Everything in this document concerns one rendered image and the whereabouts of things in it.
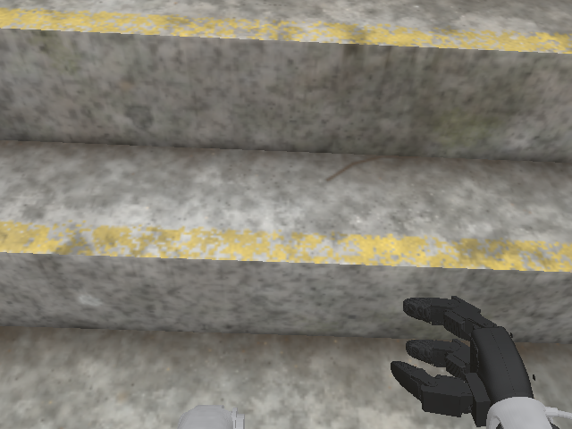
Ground robot left thigh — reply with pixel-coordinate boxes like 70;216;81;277
178;405;245;429

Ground robot right forearm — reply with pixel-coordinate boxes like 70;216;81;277
486;397;559;429

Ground robot right hand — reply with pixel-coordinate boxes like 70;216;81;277
391;296;535;427

